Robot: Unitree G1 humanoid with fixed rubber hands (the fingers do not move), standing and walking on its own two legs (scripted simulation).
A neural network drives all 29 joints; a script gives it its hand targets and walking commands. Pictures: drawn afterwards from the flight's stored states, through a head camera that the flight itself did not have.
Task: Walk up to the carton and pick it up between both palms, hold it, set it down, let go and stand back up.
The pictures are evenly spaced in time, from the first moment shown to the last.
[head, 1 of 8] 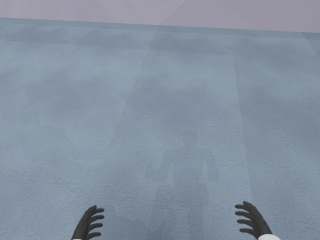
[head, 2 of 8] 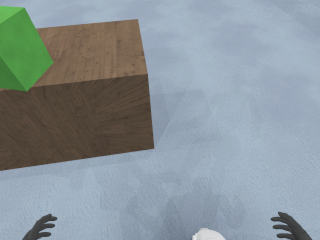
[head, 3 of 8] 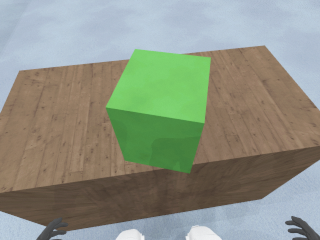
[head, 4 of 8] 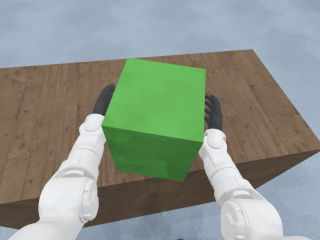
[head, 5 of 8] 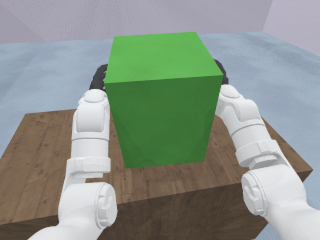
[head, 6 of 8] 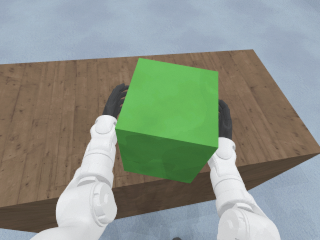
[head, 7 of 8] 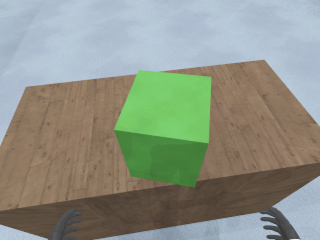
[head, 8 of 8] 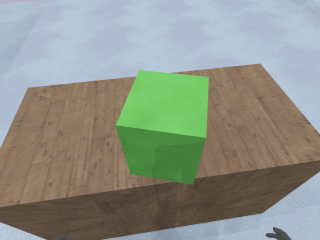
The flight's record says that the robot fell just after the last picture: no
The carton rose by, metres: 0.22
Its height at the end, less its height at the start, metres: +0.00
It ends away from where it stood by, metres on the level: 0.01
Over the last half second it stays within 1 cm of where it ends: yes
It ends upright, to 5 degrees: yes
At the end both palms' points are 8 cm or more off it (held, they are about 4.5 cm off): yes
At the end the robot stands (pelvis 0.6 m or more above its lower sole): yes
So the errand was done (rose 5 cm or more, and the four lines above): yes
